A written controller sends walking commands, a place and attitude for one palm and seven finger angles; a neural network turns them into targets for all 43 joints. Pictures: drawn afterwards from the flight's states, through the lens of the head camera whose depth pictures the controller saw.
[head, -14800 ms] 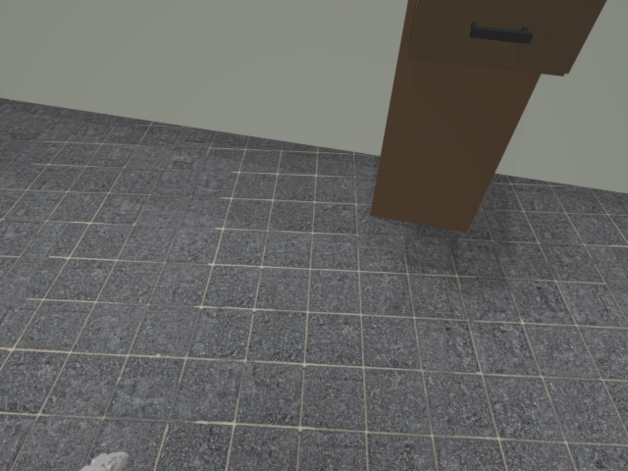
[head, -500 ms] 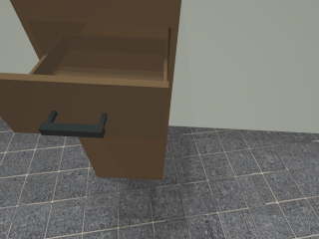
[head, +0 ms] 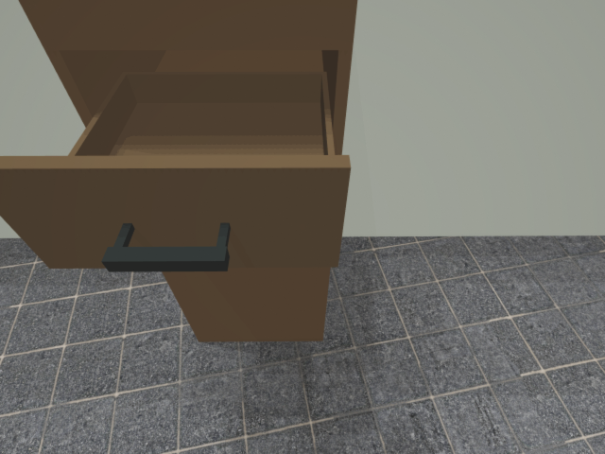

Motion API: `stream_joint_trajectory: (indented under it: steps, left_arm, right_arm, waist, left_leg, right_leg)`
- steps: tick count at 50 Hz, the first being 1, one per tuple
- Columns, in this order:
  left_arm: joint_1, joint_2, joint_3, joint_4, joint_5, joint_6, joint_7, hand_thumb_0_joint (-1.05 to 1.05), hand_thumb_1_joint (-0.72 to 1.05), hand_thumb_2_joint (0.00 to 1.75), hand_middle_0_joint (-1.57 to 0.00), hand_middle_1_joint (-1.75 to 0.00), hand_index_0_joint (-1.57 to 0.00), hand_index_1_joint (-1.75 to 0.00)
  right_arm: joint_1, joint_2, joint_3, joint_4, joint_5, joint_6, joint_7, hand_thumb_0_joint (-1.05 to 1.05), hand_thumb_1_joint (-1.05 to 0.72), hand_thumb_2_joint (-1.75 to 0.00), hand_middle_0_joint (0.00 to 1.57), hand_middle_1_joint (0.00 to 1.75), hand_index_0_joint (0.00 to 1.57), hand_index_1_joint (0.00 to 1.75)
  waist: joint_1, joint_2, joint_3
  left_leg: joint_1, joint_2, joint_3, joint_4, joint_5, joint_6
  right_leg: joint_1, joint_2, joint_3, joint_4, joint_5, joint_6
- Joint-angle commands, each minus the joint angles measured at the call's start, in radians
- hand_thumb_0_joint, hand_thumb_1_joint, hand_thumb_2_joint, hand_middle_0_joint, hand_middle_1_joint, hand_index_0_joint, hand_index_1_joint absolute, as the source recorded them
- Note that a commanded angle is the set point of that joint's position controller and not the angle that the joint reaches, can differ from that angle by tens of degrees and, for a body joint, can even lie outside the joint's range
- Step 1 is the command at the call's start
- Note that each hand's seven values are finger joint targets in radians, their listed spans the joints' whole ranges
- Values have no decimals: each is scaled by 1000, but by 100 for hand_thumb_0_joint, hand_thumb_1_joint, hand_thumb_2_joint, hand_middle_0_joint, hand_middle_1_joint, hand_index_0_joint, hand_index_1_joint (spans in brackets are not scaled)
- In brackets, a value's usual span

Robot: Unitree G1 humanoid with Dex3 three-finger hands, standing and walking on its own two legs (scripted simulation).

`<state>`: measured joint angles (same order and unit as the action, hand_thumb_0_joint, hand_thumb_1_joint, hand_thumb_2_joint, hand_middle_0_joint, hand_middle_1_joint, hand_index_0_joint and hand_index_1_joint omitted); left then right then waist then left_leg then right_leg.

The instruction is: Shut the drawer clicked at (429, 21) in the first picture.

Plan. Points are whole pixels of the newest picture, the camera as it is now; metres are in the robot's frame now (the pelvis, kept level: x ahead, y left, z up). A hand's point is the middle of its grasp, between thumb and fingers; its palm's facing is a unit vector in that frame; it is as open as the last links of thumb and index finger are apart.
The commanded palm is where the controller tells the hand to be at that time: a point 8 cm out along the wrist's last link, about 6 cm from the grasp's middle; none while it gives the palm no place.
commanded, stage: come to a stop and stand still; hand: left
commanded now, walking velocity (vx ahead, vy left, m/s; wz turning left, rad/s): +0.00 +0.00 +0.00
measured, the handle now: (171, 245) +0.31 +0.17 +0.15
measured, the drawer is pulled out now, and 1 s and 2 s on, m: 0.25 0.25 0.25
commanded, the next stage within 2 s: look again from close up in 0.46 s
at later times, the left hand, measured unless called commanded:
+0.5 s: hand out of the picture +0.03 +0.17 -0.18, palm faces +0.01 -0.98 -0.18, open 7.4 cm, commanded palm none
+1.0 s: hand out of the picture +0.03 +0.16 -0.18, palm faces +0.01 -0.98 -0.18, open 7.4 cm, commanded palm none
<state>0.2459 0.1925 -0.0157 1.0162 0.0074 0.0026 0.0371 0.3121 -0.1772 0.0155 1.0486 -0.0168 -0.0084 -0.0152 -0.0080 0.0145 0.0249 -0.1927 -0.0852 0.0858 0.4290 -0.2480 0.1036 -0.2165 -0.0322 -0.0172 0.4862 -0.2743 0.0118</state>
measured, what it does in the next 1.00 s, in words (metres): stands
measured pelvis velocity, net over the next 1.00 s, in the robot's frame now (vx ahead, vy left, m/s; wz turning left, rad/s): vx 0.03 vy -0.01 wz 0.00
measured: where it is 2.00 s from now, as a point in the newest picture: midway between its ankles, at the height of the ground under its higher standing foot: outside the picture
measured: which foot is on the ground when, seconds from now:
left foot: down 0.00-1.00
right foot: down 0.00-1.00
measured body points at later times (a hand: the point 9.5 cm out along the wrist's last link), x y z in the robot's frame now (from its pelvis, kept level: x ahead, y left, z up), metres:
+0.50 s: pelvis +0.03 +0.00 +0.00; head +0.04 +0.01 +0.45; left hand +0.03 +0.22 -0.16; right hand +0.05 -0.23 -0.15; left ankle -0.01 +0.05 -0.74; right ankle -0.01 -0.13 -0.74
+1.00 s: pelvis +0.03 -0.01 +0.00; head +0.04 +0.00 +0.45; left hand +0.03 +0.21 -0.16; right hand +0.03 -0.23 -0.15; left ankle -0.01 +0.05 -0.74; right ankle -0.01 -0.13 -0.74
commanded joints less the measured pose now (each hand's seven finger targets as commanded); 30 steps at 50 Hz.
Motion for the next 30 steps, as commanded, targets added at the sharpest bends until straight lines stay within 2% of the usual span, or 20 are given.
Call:
stream_joint_trajectory:
  steps: [1,7,11,18,30]
  left_arm:
    - [42,84,18,-26,0,-15,1,0,90,90,-20,-30,-20,-30]
    - [52,77,15,14,-3,-14,5,0,90,90,-20,-30,-20,-30]
    - [57,64,14,37,-3,-10,9,0,90,90,-20,-30,-20,-30]
    - [71,59,13,60,-1,-10,8,0,90,90,-20,-30,-20,-30]
    - [78,55,15,70,0,-11,7,0,90,90,-20,-30,-20,-30]
  right_arm:
    - [12,-118,-19,-33,1,-35,-11,0,-90,-90,20,30,20,30]
    - [23,-110,-15,9,4,-40,-21,0,-90,-90,20,30,20,30]
    - [21,-106,-15,27,6,-39,-28,0,-90,-90,20,30,20,30]
    - [2,-104,-15,43,7,-37,-30,0,-90,-90,20,30,20,30]
    - [-10,-95,-14,60,7,-39,-31,0,-90,-90,20,30,20,30]
  waist:
    - [16,-24,2]
    - [11,13,-17]
    - [10,10,1]
    - [10,-20,23]
    - [12,-17,28]
  left_leg:
    - [-14,196,-212,-129,156,-32]
    - [67,196,-186,-96,375,-42]
    - [94,203,-180,-91,440,-46]
    - [85,196,-177,-102,389,-47]
    - [96,192,-169,-113,386,-43]
  right_leg:
    - [29,-55,74,-55,86,-50]
    - [38,-58,65,-50,143,-40]
    - [31,-55,61,-50,145,-33]
    - [43,-63,70,-69,162,-33]
    - [55,-67,69,-80,182,-33]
